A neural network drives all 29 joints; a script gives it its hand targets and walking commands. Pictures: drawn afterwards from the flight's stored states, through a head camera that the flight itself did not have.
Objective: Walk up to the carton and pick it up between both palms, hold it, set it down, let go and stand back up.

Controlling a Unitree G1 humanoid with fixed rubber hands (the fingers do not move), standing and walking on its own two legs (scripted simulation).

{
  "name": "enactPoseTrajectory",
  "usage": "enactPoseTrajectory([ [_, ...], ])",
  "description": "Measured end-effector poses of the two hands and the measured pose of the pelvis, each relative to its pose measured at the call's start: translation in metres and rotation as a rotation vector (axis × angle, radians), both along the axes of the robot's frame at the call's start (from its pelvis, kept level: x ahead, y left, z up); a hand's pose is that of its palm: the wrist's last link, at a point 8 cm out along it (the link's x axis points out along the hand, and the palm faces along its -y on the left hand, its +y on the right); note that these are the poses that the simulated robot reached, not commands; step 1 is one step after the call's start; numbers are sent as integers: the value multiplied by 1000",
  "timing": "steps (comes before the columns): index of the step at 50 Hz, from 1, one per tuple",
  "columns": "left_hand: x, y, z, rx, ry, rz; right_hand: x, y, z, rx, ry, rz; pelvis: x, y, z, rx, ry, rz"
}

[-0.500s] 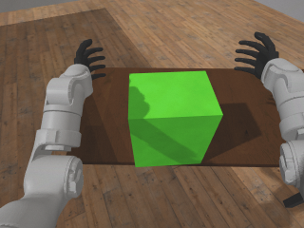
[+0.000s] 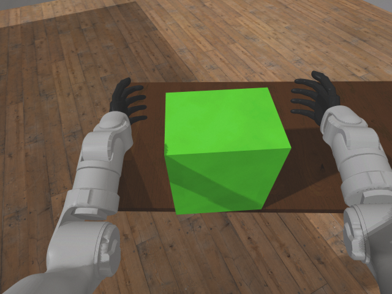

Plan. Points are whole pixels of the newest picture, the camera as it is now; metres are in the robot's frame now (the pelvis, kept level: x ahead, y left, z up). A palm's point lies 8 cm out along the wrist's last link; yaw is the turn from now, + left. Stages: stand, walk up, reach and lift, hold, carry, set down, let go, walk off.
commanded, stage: reach and lift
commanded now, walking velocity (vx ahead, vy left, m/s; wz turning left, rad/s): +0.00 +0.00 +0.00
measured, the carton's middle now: (218, 156) +0.41 -0.03 +0.01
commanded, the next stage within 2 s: none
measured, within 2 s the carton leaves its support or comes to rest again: leaves its support in 1.94 s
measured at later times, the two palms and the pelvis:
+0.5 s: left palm (131, 137) +0.42 +0.16 +0.07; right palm (304, 132) +0.44 -0.22 +0.07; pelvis +0.01 +0.00 +0.00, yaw +0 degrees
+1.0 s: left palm (141, 141) +0.41 +0.14 +0.06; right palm (288, 134) +0.43 -0.18 +0.07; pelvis +0.00 +0.00 +0.00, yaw +0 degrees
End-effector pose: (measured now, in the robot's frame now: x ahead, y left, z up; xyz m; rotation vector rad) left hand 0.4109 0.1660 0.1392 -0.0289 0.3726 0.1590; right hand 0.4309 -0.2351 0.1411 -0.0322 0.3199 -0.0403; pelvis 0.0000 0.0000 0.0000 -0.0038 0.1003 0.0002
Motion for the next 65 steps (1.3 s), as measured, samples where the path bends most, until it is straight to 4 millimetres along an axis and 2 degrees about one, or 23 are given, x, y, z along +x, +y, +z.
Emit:
enactPoseTrajectory([
  [7, 3, -4, -23, 7, 12, 17, 1, 5, -19, -14, -6, -3, 1, -2, -1, 2, 15, -8],
  [21, 4, -4, -66, 26, -19, 9, 2, 19, -69, -5, -24, -5, 9, 1, -2, 1, 102, 6],
  [29, 6, -4, -74, 32, -37, 0, 6, 19, -68, -6, -55, -4, 10, 3, -3, 0, 142, -5],
  [42, 2, -5, -71, 45, -63, 7, 4, 30, -69, -3, -53, 10, 5, 2, -3, -2, 159, -9],
  [48, -1, -20, -74, 35, -69, -10, 1, 49, -75, -1, -41, 32, 0, 1, -3, -2, 161, -5],
  [53, -1, -37, -76, 47, -70, -21, 0, 49, -74, -19, -50, -4, -3, 0, -3, -2, 175, 0],
  [65, -1, -40, -74, 73, -67, 20, 0, 51, -75, -33, -52, -10, -4, -6, -2, 3, 176, -10],
])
